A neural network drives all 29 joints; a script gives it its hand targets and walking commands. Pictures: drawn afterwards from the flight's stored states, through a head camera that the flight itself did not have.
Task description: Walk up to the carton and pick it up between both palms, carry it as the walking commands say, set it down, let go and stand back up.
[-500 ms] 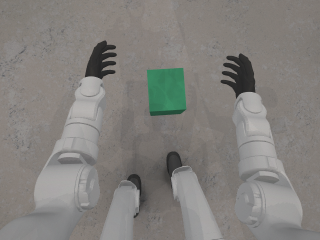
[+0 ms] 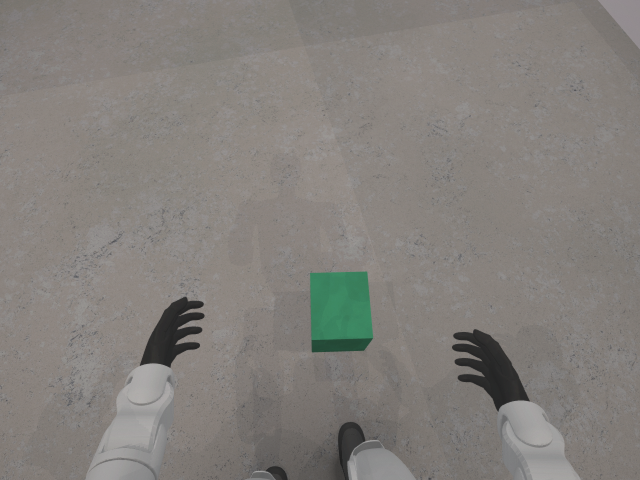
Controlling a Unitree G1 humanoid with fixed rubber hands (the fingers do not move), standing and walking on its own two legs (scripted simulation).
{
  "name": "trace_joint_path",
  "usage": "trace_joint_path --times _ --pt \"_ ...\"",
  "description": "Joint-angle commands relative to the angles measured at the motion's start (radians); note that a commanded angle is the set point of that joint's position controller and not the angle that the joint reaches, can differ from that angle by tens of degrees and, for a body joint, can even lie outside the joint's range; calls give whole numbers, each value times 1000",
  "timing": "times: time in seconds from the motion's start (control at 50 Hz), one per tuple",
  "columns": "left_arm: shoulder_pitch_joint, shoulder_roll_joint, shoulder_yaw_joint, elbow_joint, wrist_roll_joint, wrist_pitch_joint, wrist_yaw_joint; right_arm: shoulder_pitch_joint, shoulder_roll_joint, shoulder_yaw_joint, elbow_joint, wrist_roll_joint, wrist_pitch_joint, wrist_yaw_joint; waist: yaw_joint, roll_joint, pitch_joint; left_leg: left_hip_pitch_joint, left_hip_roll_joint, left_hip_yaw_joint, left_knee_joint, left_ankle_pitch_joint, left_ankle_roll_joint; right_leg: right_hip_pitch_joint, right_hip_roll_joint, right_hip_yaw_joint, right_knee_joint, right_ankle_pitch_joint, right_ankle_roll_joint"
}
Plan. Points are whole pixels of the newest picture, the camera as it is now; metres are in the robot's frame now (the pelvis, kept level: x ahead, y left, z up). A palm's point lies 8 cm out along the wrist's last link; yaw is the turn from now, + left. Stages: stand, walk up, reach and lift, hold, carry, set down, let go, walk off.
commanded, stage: let go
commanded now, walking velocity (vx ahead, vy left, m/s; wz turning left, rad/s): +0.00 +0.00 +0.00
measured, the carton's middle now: (338, 313) +0.47 -0.07 -0.66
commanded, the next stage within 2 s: stand in 0.78 s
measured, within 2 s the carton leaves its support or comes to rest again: neither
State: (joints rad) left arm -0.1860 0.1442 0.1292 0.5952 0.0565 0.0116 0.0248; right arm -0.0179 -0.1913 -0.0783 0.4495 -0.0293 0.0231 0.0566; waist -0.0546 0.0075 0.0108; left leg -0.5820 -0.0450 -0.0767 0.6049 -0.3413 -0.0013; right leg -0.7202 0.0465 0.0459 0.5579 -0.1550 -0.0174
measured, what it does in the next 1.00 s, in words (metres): stands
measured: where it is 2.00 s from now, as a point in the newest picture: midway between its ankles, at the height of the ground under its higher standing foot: outside the picture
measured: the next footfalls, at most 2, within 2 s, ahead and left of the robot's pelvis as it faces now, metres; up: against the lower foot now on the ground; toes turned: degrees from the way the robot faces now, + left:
none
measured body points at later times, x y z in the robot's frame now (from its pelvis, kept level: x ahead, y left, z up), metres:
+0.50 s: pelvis +0.03 +0.03 +0.02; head +0.05 +0.02 +0.46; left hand +0.20 +0.26 -0.06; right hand +0.20 -0.21 -0.06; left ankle -0.04 +0.12 -0.72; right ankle +0.05 -0.10 -0.72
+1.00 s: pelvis +0.05 +0.01 +0.01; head +0.05 +0.00 +0.46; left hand +0.15 +0.27 -0.10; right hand +0.14 -0.26 -0.09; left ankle -0.04 +0.12 -0.72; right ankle +0.05 -0.10 -0.72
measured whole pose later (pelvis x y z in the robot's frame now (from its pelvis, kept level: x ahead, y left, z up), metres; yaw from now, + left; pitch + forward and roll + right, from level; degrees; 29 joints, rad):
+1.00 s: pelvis +0.05 +0.01 +0.01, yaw -3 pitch +3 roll -1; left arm 0.33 0.26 0.02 0.74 0.02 -0.04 0.00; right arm 0.36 -0.29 -0.01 0.60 -0.03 -0.03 -0.04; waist -0.01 0.04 -0.07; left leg -0.15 0.00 -0.04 0.53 -0.43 0.02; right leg -0.33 0.09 0.08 0.54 -0.26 -0.02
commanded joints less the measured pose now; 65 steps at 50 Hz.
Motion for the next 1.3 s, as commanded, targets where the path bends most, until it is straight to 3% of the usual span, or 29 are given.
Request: trace_joint_path --times 0.0,0.12,0.28,0.36,0.46,0.54,0.64,0.76,0.78,0.8,0.82,0.88,1.02,1.18,1.28 --pt "95 77 -9 -104 -10 -27 -17 86 -91 -1 -122 12 -27 -3 19 -28 -371 -31 15 30 -163 137 -9 722 -44 26 -20 337 32" --pt "254 102 -39 -203 -21 -30 -37 213 -97 14 -141 32 -26 -2 32 10 -211 132 36 21 -226 213 -13 779 -27 5 -81 300 33" --pt "330 112 -67 -253 -34 17 -70 236 -124 10 -131 29 26 9 37 78 -16 205 63 16 -298 211 -15 825 8 -35 -101 178 35" --pt "348 125 -71 -257 -43 42 -80 233 -140 4 -144 14 61 9 42 54 41 199 77 11 -304 221 -5 861 19 -43 -85 159 37" --pt "380 138 -76 -248 -48 63 -84 248 -153 0 -155 -4 97 -1 44 14 24 276 71 0 -256 352 -15 831 16 -31 -92 182 29" --pt "398 146 -80 -228 -50 54 -73 253 -151 14 -151 2 121 -14 45 19 -15 325 68 -5 -217 442 -20 799 13 -13 -85 213 24" --pt "387 158 -86 -211 -63 40 -58 243 -154 31 -148 20 151 -36 51 32 -33 316 63 7 -196 446 -18 769 13 6 -69 226 25" --pt "376 172 -84 -185 -69 32 -52 236 -157 45 -147 29 184 -59 56 25 -16 263 54 31 -200 339 -5 758 10 19 -61 190 29" --pt "528 226 -71 -25 -16 3 -14 314 -196 22 -12 -1 66 -82 60 54 -49 349 73 52 -191 -234 -24 512 -110 110 -176 -174 45" --pt "497 280 -55 -32 -8 -5 3 346 -192 24 -10 -28 20 -91 40 8 53 333 81 -2 -211 -297 -10 397 -94 126 -214 -324 50" --pt "462 259 -61 -26 -14 -17 5 335 -191 28 9 -31 -10 -93 42 3 87 315 98 -27 -216 -291 9 336 -81 123 -214 -321 49" --pt "451 202 -85 29 -31 -54 -15 322 -195 37 42 -10 -60 -94 47 3 -6 322 134 -68 -221 -180 30 385 -57 119 -141 -128 24" --pt "507 215 -95 124 -39 -73 -18 397 -212 46 112 12 -77 -104 40 -6 -99 387 118 -23 -125 168 12 432 -62 145 -30 196 -18" --pt "545 217 -103 168 -43 -48 2 460 -211 54 168 20 -47 -118 37 16 -82 404 125 17 -81 386 17 429 -53 130 45 284 -40" --pt "548 214 -106 189 -45 -31 10 477 -204 57 207 22 -34 -124 40 16 -67 412 123 38 -75 437 22 442 -50 131 64 309 -49"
